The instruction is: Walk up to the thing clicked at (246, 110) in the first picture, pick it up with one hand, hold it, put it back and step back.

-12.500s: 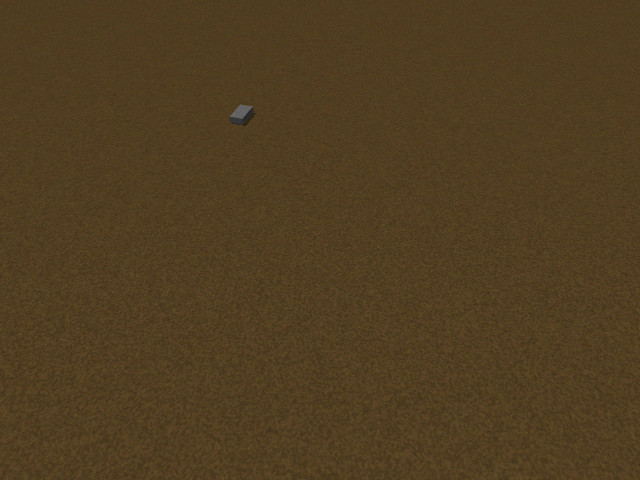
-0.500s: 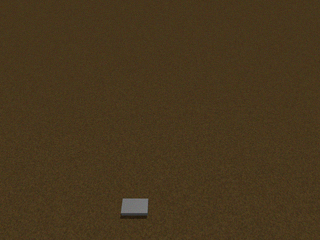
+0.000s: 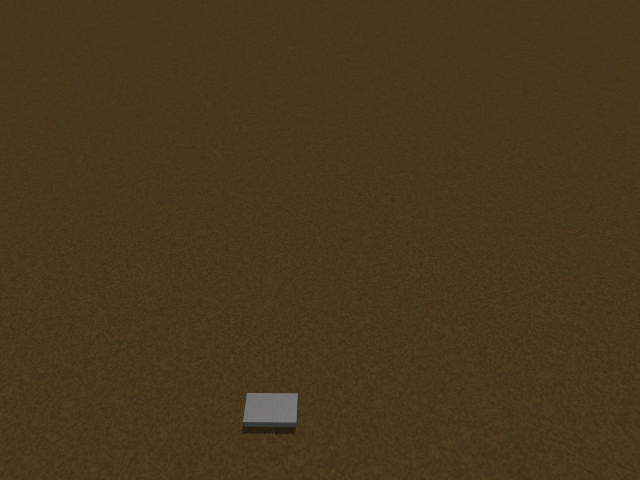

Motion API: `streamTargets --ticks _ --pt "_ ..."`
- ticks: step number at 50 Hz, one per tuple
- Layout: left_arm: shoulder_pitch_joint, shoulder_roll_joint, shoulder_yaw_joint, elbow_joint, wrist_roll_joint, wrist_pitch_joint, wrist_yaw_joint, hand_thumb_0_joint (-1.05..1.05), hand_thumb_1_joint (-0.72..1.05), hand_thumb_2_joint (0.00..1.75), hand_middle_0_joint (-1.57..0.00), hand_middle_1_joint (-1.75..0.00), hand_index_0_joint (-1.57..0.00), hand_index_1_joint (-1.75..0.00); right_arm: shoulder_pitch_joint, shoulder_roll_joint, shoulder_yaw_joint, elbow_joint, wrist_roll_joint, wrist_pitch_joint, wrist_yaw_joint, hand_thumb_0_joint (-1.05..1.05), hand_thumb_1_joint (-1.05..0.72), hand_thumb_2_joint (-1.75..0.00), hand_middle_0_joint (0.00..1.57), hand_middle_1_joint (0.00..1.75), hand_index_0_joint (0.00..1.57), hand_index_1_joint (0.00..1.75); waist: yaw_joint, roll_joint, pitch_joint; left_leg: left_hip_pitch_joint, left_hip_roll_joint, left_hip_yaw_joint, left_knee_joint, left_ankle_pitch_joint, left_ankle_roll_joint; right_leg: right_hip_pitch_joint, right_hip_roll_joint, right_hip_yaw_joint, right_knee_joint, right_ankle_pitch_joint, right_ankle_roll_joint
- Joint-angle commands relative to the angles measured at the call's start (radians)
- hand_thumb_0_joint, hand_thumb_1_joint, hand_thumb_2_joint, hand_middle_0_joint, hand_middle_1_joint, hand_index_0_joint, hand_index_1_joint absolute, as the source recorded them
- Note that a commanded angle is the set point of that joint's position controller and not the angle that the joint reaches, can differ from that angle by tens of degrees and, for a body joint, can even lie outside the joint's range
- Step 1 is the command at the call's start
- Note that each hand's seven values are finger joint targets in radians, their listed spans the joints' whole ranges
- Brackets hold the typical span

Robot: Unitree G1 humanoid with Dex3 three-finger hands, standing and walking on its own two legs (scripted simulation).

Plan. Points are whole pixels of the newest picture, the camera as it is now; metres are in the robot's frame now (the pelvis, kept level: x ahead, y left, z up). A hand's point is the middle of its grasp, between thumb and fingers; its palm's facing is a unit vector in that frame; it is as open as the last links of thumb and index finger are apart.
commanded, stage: stand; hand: left
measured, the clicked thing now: (271, 409) +0.49 +0.18 -0.76
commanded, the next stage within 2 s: walk up in 0.14 s
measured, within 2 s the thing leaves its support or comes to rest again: neither
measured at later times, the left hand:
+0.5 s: hand out of the picture +0.12 +0.19 -0.17, palm faces -0.06 -0.92 -0.39, open 7.4 cm
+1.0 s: hand (178, 468) +0.20 +0.23 -0.17, palm faces +0.01 -0.91 -0.42, open 7.4 cm
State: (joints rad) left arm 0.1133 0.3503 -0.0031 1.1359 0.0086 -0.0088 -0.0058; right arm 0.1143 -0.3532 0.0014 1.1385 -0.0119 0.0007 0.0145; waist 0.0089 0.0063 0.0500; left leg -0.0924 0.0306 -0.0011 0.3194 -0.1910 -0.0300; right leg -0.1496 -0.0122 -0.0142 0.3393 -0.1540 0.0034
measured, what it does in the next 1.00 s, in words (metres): steps on the spot: right foot, then left foot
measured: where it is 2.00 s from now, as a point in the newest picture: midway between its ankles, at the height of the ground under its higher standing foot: outside the picture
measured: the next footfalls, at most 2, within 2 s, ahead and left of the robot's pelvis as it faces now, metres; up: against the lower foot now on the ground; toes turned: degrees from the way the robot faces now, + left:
right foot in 0.40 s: +0.13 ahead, -0.22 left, +0.00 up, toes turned -4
left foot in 0.86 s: +0.14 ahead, +0.05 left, +0.00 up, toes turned -1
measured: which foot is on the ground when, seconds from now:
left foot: down 0.00-0.44, up 0.46-0.84, down 0.86-1.00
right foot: down 0.00-0.18, up 0.20-0.38, down 0.40-0.90, up 0.92-1.00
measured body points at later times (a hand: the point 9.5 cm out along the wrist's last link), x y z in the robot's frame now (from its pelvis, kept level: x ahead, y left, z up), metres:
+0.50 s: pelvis +0.05 -0.09 -0.02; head +0.08 -0.10 +0.42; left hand +0.12 +0.24 -0.14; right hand +0.07 -0.43 -0.15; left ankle +0.00 +0.11 -0.71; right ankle +0.09 -0.21 -0.75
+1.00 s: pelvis +0.08 -0.05 -0.03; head +0.14 -0.04 +0.42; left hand +0.20 +0.27 -0.15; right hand +0.18 -0.37 -0.14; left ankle +0.11 +0.05 -0.75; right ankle +0.07 -0.20 -0.71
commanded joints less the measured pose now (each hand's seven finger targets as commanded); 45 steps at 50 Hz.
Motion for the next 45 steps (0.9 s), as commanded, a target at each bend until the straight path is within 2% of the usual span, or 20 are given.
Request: streamTargets --ticks 1,6,8,10,11,13,18,20,21,22,23,24,26,28,34,38,41,43,44,45 --pt "-0.047 0.224 0.039 -0.064 0.000 -0.026 0.011 0.00 0.90 0.90 -0.20 -0.30 -0.20 -0.30 -0.029 -0.215 -0.039 -0.054 0.001 -0.026 -0.019 0.00 -0.90 -0.90 0.20 0.30 0.20 0.30 -0.013 -0.006 -0.085 -0.005 0.100 -0.075 -0.051 0.104 0.042 0.036 -0.119 0.107 -0.054 0.124 -0.024" --pt "-0.039 0.219 0.038 -0.060 -0.003 -0.023 0.012 0.00 0.90 0.90 -0.20 -0.30 -0.20 -0.30 -0.034 -0.212 -0.037 -0.053 0.003 -0.026 -0.022 0.00 -0.90 -0.90 0.20 0.30 0.20 0.30 -0.006 0.003 -0.080 -0.008 0.102 -0.073 -0.054 0.126 0.038 0.053 -0.117 0.100 -0.043 0.146 -0.025" --pt "-0.040 0.261 0.106 -0.140 0.042 0.022 -0.030 0.00 0.90 0.90 -0.20 -0.30 -0.20 -0.30 0.155 -0.335 -0.107 -0.054 -0.014 -0.051 -0.047 0.00 -0.90 -0.90 0.20 0.30 0.20 0.30 -0.056 -0.015 -0.034 0.104 0.183 -0.205 -0.078 -0.321 0.148 -0.217 -0.012 0.038 0.159 -0.283 -0.045" --pt "-0.053 0.260 0.127 -0.181 0.057 0.049 -0.048 0.00 0.90 0.90 -0.20 -0.30 -0.20 -0.30 0.171 -0.395 -0.147 -0.080 -0.022 -0.061 -0.062 0.00 -0.90 -0.90 0.20 0.30 0.20 0.30 -0.072 0.059 0.069 0.035 0.386 -0.399 -0.188 -0.455 0.261 -0.411 -0.028 0.089 0.503 -0.345 -0.016" --pt "-0.020 0.260 0.136 -0.194 0.050 0.055 -0.054 0.00 0.90 0.90 -0.20 -0.30 -0.20 -0.30 0.127 -0.405 -0.156 -0.114 -0.023 -0.069 -0.067 0.00 -0.90 -0.90 0.20 0.30 0.20 0.30 -0.040 0.064 0.099 -0.027 0.422 -0.414 -0.196 -0.436 0.280 -0.422 -0.054 0.146 0.592 -0.326 -0.021" --pt "0.023 0.251 0.140 -0.210 0.035 0.051 -0.070 0.00 0.90 0.90 -0.20 -0.30 -0.20 -0.30 0.061 -0.363 -0.151 -0.157 -0.028 -0.084 -0.071 0.00 -0.90 -0.90 0.20 0.30 0.20 0.30 0.005 0.068 0.083 0.009 0.374 -0.313 -0.133 -0.250 0.262 -0.424 -0.092 0.196 0.582 -0.284 -0.031" --pt "0.054 0.195 0.130 -0.240 0.026 0.023 -0.073 0.00 0.90 0.90 -0.20 -0.30 -0.20 -0.30 0.039 -0.311 -0.133 -0.222 -0.034 -0.071 -0.040 0.00 -0.90 -0.90 0.20 0.30 0.20 0.30 0.012 0.208 0.011 -0.052 0.221 -0.034 0.068 0.147 0.174 -0.147 -0.042 0.026 0.258 -0.201 -0.016" --pt "0.213 0.208 0.134 -0.164 0.021 0.004 -0.046 0.00 0.90 0.90 -0.20 -0.30 -0.20 -0.30 0.026 -0.229 -0.102 -0.242 -0.019 -0.045 -0.030 0.00 -0.90 -0.90 0.20 0.30 0.20 0.30 0.064 0.038 -0.045 -0.172 0.093 0.080 0.351 0.046 0.109 0.112 0.031 -0.032 0.092 0.039 -0.004" --pt "0.265 0.290 0.155 -0.158 0.028 -0.003 -0.029 0.00 0.90 0.90 -0.20 -0.30 -0.20 -0.30 0.072 -0.160 -0.075 -0.261 -0.011 -0.038 -0.031 0.00 -0.90 -0.90 0.20 0.30 0.20 0.30 0.085 -0.188 -0.066 -0.301 0.016 0.125 0.549 -0.179 0.069 0.174 -0.071 0.130 0.029 0.072 -0.035" --pt "0.225 0.355 0.158 -0.191 0.032 -0.014 -0.012 0.00 0.90 0.90 -0.20 -0.30 -0.20 -0.30 0.114 -0.114 -0.056 -0.275 -0.003 -0.023 -0.034 0.00 -0.90 -0.90 0.20 0.30 0.20 0.30 0.052 -0.310 -0.050 -0.378 -0.061 0.005 0.662 -0.472 0.040 0.079 -0.271 0.473 -0.100 -0.058 -0.101" --pt "0.149 0.401 0.162 -0.222 0.032 -0.009 -0.010 0.00 0.90 0.90 -0.20 -0.30 -0.20 -0.30 0.142 -0.213 -0.087 -0.250 0.004 -0.007 -0.041 0.00 -0.90 -0.90 0.20 0.30 0.20 0.30 0.039 -0.207 -0.040 -0.309 -0.027 -0.071 0.723 -0.462 0.044 -0.032 -0.348 0.578 -0.139 -0.304 -0.208" --pt "0.117 0.390 0.159 -0.240 0.028 -0.008 -0.009 0.00 0.90 0.90 -0.20 -0.30 -0.20 -0.30 0.146 -0.254 -0.103 -0.234 0.005 -0.007 -0.039 0.00 -0.90 -0.90 0.20 0.30 0.20 0.30 0.021 -0.171 0.014 -0.316 0.001 -0.075 0.769 -0.433 0.048 -0.073 -0.340 0.556 -0.109 -0.284 -0.245" --pt "0.086 0.304 0.129 -0.252 0.014 -0.023 0.004 0.00 0.90 0.90 -0.20 -0.30 -0.20 -0.30 0.154 -0.241 -0.090 -0.210 0.020 -0.007 -0.035 0.00 -0.90 -0.90 0.20 0.30 0.20 0.30 -0.001 -0.101 0.005 -0.351 0.026 -0.129 0.756 -0.345 0.053 -0.021 -0.252 0.333 -0.019 -0.007 -0.192" --pt "0.092 0.283 0.119 -0.242 0.005 -0.033 0.013 0.00 0.90 0.90 -0.20 -0.30 -0.20 -0.30 0.187 -0.220 -0.078 -0.197 0.023 0.002 -0.032 0.00 -0.90 -0.90 0.20 0.30 0.20 0.30 -0.008 -0.119 -0.034 -0.326 0.022 -0.125 0.687 -0.299 0.048 -0.002 -0.226 0.243 0.015 0.148 -0.169" --pt "0.101 0.313 0.126 -0.281 0.000 -0.047 0.045 0.00 0.90 0.90 -0.20 -0.30 -0.20 -0.30 0.131 -0.228 -0.097 -0.245 -0.006 0.030 -0.028 0.00 -0.90 -0.90 0.20 0.30 0.20 0.30 0.015 -0.123 -0.026 -0.322 0.014 -0.129 0.559 -0.266 0.040 0.014 -0.337 0.253 0.098 0.537 -0.249" --pt "0.066 0.313 0.123 -0.311 -0.004 -0.037 0.054 0.00 0.90 0.90 -0.20 -0.30 -0.20 -0.30 0.123 -0.237 -0.115 -0.275 -0.018 0.033 -0.012 0.00 -0.90 -0.90 0.20 0.30 0.20 0.30 -0.002 -0.132 -0.056 -0.286 0.007 -0.057 0.520 -0.243 0.046 -0.026 -0.328 0.202 0.174 0.545 -0.243" --pt "0.030 0.314 0.117 -0.326 -0.002 -0.026 0.055 0.00 0.90 0.90 -0.20 -0.30 -0.20 -0.30 0.130 -0.226 -0.125 -0.285 -0.020 0.032 0.001 0.00 -0.90 -0.90 0.20 0.30 0.20 0.30 -0.024 -0.128 -0.061 -0.197 -0.015 -0.010 0.381 -0.164 0.059 -0.102 -0.282 0.150 0.251 0.415 -0.204" --pt "0.029 0.275 0.103 -0.329 -0.013 -0.016 0.053 0.00 0.90 0.90 -0.20 -0.30 -0.20 -0.30 0.165 -0.259 -0.138 -0.287 -0.028 0.014 -0.003 0.00 -0.90 -0.90 0.20 0.30 0.20 0.30 -0.047 -0.024 -0.100 -0.096 0.029 -0.085 0.176 0.154 0.098 -0.146 -0.186 0.074 0.403 0.255 -0.112" --pt "0.042 0.225 0.091 -0.340 -0.022 -0.011 0.052 0.00 0.90 0.90 -0.20 -0.30 -0.20 -0.30 0.131 -0.319 -0.151 -0.309 -0.034 0.005 -0.005 0.00 -0.90 -0.90 0.20 0.30 0.20 0.30 -0.028 0.147 -0.125 -0.041 0.187 -0.323 0.134 0.370 0.165 -0.238 -0.050 -0.007 0.566 0.037 -0.045" --pt "0.048 0.198 0.083 -0.328 -0.026 0.002 0.060 0.00 0.90 0.90 -0.20 -0.30 -0.20 -0.30 0.098 -0.328 -0.146 -0.329 -0.026 -0.003 -0.008 0.00 -0.90 -0.90 0.20 0.30 0.20 0.30 -0.024 0.176 -0.127 -0.012 0.287 -0.433 0.120 0.464 0.263 -0.314 0.055 0.008 0.648 -0.478 -0.027"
